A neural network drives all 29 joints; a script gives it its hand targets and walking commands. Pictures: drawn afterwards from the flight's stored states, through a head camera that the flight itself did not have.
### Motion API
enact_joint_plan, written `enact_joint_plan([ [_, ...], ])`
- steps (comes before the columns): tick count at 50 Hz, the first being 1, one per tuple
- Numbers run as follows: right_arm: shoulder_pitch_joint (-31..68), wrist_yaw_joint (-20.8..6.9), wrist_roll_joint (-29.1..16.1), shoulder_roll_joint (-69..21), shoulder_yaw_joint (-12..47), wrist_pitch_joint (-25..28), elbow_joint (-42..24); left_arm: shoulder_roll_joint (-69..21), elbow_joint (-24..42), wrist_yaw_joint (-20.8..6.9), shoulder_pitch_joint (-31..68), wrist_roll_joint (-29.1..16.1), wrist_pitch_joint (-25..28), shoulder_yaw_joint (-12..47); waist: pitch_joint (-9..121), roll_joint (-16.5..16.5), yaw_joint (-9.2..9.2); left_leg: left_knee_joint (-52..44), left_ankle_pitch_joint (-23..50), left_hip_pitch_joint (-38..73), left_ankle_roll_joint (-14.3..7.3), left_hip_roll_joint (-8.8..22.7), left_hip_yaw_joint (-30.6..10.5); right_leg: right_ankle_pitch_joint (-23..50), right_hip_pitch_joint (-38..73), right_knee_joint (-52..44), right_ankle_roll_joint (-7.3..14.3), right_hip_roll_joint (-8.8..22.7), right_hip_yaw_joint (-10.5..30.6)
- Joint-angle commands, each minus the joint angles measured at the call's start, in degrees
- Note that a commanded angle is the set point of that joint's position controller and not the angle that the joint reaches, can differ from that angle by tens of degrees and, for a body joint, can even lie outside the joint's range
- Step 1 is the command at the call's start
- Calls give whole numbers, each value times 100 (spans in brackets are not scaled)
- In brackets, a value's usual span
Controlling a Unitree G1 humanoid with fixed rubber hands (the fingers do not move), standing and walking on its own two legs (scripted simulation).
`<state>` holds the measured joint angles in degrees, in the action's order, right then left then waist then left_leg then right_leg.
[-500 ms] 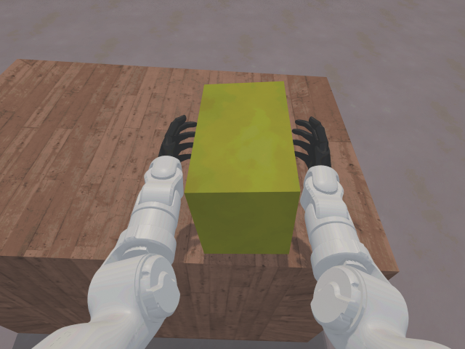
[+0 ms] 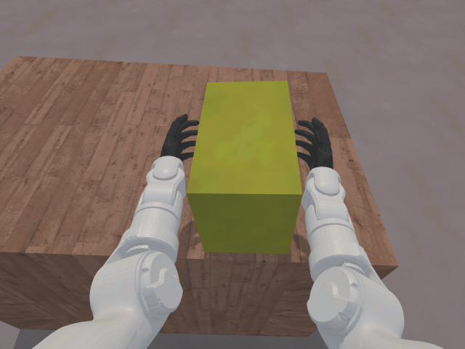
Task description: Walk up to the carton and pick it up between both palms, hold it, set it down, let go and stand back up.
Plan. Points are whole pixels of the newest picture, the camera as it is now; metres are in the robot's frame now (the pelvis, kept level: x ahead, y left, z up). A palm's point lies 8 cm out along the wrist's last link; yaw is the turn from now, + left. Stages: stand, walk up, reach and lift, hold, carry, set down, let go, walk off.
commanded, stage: set down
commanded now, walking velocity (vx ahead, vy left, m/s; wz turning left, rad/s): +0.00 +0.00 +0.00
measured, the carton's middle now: (246, 165) +0.47 +0.02 +0.04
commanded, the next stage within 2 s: none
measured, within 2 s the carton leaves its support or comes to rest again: rests again in 0.04 s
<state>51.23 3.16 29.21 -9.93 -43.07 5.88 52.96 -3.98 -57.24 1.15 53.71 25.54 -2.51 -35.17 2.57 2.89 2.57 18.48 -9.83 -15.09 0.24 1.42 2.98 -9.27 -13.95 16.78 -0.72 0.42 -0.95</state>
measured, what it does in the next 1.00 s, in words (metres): stands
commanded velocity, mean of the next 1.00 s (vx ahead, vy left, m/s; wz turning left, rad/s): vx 0.00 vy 0.00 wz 0.00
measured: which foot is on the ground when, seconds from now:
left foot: down 0.00-1.00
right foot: down 0.00-1.00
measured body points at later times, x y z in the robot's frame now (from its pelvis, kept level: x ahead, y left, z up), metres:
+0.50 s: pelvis +0.00 +0.00 +0.00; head +0.05 +0.02 +0.45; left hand +0.44 +0.15 +0.09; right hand +0.44 -0.11 +0.10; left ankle -0.01 +0.12 -0.75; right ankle -0.02 -0.12 -0.75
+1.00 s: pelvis +0.00 +0.00 +0.00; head +0.06 +0.03 +0.45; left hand +0.44 +0.15 +0.09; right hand +0.43 -0.11 +0.09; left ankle -0.01 +0.12 -0.75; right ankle -0.02 -0.12 -0.75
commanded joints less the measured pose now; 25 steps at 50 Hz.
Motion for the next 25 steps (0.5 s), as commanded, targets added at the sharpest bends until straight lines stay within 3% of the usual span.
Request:
enact_joint_plan([
  [1,2899,-921,216,-2663,1441,165,318,-2158,276,-541,3472,13,416,1027,2849,-298,60,100,2346,918,184,-70,696,1987,1502,267,-236,-131,-539],
  [5,2926,-931,288,-2676,1370,159,225,-2163,366,-526,3390,96,448,935,2945,-384,77,80,2433,880,192,-67,693,2028,1567,284,-229,-116,-554],
  [9,2786,-926,330,-2737,1372,136,55,-2131,350,-594,3218,225,441,817,2694,-228,125,-2,2262,749,120,-102,706,2033,1681,280,-259,-103,-522],
  [13,2668,-918,333,-2821,1486,171,11,-2119,460,-644,3221,223,499,834,2715,-151,109,45,2318,528,100,-125,735,2496,1952,425,-308,-96,-470],
  [14,2561,-906,391,-2849,1447,105,102,-2097,395,-650,3195,283,489,763,2536,-85,46,-29,2116,475,60,-139,706,2421,2052,418,-329,-79,-465],
  [17,2484,-904,372,-2873,1466,131,-8,-2114,326,-673,3059,339,469,718,2447,-173,125,21,2253,536,69,-152,712,2340,1893,400,-345,-84,-461],
  [19,2490,-895,384,-2741,1365,147,-36,-2182,346,-668,3031,280,452,827,2516,-288,8,58,2407,668,134,-92,678,2239,1662,340,-299,-113,-511],
  [20,2403,-890,416,-2766,1396,154,-74,-2186,410,-687,3010,269,467,828,2511,-192,-8,75,2411,746,120,-115,682,2284,1649,342,-318,-125,-528],
  [21,2398,-894,419,-2817,1408,143,5,-2188,386,-691,3017,345,458,780,2349,-263,44,92,2378,716,116,-128,712,2174,1622,343,-319,-118,-492],
  [23,2380,-890,419,-2812,1449,111,-140,-2113,304,-702,2880,399,437,608,2306,-117,120,-10,2087,449,44,-161,728,2302,1910,371,-333,-80,-451],
  [25,2251,-893,471,-2841,1330,43,-85,-2148,357,-724,2872,385,415,642,2272,-159,39,-104,1870,391,26,-146,735,2068,1935,346,-344,-79,-460],
])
